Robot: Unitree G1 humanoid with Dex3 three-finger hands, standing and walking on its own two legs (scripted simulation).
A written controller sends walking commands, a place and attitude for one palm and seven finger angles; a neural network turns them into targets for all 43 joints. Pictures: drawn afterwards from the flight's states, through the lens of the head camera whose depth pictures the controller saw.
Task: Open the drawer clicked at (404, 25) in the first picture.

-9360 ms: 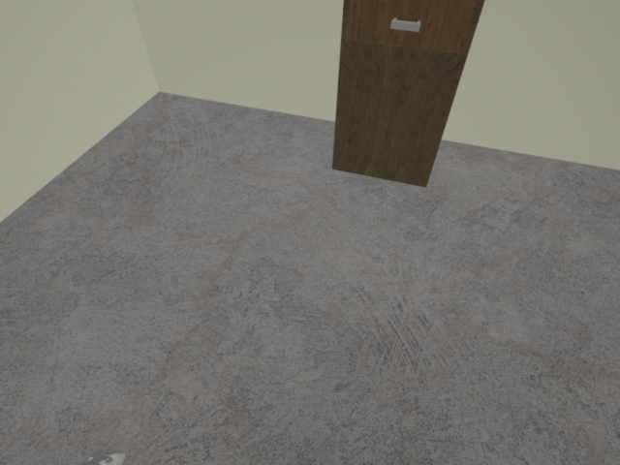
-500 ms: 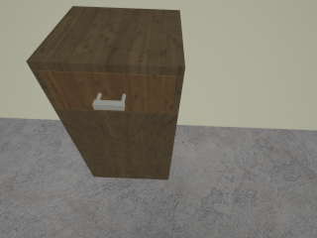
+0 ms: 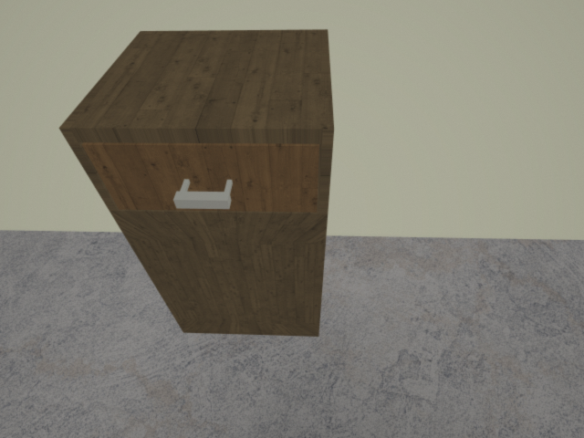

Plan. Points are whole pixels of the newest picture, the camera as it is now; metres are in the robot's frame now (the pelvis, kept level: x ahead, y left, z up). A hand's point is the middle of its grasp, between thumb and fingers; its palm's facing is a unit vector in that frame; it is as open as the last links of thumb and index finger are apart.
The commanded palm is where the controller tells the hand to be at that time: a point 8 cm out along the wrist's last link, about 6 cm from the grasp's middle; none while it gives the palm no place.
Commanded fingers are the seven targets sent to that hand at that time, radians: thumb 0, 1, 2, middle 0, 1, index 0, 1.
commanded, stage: come to a stop and stand still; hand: left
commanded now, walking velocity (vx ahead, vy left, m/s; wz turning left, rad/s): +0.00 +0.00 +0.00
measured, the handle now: (205, 192) +0.55 +0.21 -0.01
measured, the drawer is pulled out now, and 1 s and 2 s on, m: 0.00 0.00 0.00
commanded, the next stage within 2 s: look again from close up in 0.68 s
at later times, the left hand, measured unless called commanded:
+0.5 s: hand out of the picture +0.04 +0.16 -0.17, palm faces +0.03 -0.98 -0.21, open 7.3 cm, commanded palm none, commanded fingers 0.00 0.90 0.90 -0.20 -0.30 -0.20 -0.30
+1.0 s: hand out of the picture +0.04 +0.15 -0.18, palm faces +0.04 -0.98 -0.19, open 7.3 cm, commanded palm none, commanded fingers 0.00 0.90 0.90 -0.20 -0.30 -0.20 -0.30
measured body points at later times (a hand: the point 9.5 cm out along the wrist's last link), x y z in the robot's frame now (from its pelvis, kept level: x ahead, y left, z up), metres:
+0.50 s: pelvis +0.03 -0.03 +0.00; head +0.05 -0.03 +0.45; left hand +0.04 +0.21 -0.16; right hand +0.03 -0.24 -0.17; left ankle -0.03 +0.12 -0.74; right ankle +0.02 -0.14 -0.74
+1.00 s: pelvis +0.04 -0.02 +0.00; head +0.06 -0.02 +0.45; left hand +0.04 +0.21 -0.16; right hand +0.04 -0.24 -0.16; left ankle -0.03 +0.12 -0.74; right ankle +0.02 -0.14 -0.74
